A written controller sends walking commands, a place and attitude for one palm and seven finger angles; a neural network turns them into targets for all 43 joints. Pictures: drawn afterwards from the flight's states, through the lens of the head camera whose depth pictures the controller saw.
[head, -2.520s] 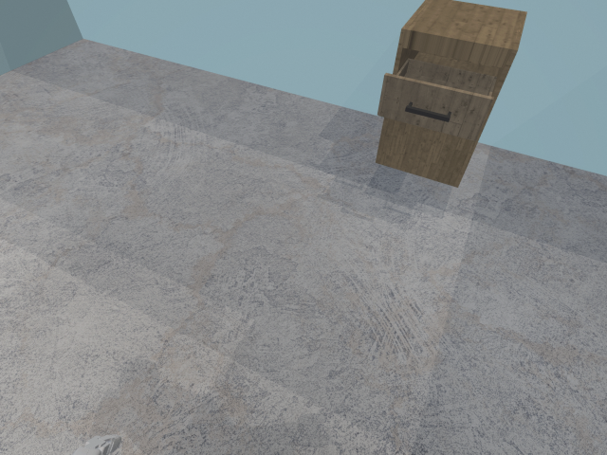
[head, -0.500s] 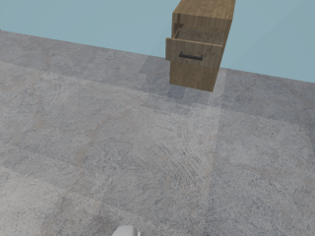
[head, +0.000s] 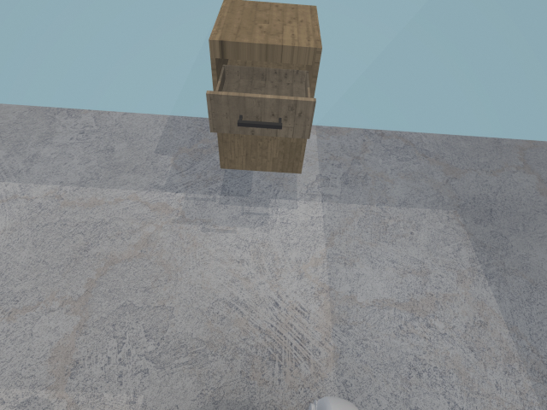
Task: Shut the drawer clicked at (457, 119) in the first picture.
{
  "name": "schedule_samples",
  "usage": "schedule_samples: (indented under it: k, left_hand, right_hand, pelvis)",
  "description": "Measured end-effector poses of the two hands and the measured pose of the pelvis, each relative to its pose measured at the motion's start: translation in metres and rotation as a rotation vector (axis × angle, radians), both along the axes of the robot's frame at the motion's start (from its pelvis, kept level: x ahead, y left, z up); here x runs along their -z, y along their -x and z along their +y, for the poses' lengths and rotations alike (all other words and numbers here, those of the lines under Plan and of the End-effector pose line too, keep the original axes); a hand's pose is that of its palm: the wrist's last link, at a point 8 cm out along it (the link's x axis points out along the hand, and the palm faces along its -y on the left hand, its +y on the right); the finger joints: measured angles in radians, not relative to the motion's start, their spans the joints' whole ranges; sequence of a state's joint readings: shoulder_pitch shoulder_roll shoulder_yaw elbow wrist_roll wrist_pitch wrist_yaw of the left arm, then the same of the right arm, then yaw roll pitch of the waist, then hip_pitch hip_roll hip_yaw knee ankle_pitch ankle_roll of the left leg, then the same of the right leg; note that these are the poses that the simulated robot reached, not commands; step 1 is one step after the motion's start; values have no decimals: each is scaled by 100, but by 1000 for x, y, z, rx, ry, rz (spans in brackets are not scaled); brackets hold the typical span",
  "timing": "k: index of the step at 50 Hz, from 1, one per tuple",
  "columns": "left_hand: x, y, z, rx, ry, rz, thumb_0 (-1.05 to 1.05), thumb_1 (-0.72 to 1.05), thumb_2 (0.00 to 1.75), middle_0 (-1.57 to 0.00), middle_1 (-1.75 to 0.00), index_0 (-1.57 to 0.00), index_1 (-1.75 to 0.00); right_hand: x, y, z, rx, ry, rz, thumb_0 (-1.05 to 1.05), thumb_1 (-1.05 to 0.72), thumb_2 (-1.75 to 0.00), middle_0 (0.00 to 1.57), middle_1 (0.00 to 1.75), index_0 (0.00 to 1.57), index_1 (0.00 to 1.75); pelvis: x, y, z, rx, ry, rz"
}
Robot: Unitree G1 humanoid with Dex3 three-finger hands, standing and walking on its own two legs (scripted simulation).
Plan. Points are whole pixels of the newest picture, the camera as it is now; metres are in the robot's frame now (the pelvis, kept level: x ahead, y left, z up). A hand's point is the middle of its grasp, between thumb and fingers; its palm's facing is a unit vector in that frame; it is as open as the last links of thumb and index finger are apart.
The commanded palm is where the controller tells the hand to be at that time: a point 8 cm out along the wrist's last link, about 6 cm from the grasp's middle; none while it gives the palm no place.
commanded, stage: walk to a spot facing it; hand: left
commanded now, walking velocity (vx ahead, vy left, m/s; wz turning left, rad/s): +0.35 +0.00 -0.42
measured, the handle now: (260, 121) +1.07 +0.13 -0.25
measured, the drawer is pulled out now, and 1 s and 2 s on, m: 0.25 0.25 0.25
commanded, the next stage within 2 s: turn to face it in 0.94 s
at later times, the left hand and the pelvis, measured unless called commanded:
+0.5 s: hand (222, 310) +0.32 +0.12 -0.16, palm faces -0.14 -0.97 -0.21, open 7.1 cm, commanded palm none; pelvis +0.21 -0.05 +0.00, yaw -9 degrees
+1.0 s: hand (232, 241) +0.49 +0.13 -0.17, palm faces -0.24 -0.96 -0.13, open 7.4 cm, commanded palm none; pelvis +0.41 -0.03 +0.01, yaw -20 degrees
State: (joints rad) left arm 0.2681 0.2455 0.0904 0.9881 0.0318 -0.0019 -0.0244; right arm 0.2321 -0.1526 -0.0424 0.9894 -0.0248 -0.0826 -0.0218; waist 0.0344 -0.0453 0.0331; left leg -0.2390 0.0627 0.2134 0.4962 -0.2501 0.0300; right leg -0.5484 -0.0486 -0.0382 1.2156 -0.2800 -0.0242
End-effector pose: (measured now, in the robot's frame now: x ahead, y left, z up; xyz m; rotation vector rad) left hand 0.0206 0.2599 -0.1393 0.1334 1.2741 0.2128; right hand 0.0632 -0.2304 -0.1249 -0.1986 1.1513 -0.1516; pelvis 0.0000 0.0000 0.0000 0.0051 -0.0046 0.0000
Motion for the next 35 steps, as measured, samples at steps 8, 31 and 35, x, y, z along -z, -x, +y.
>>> schedule_samples:
  k: [8,31,35]
  left_hand:
    - [-19,-164,-22,192,8,-140,0,91,90,-19,-30,-20,-30]
    - [0,-295,-64,204,11,19,-1,93,90,-20,-30,-20,-30]
    - [20,-299,-49,163,40,106,-1,92,90,-20,-30,-20,-30]
  right_hand:
    - [5,63,-12,183,-10,258,0,-93,-90,20,30,20,29]
    - [5,-211,-54,207,-35,36,1,-94,-90,20,30,20,29]
    - [1,-279,-52,162,12,-39,1,-93,-90,20,30,20,29]
  pelvis:
    - [-4,-64,-1,74,-10,3]
    - [-1,-261,-42,175,46,1]
    - [10,-305,-29,188,58,-11]
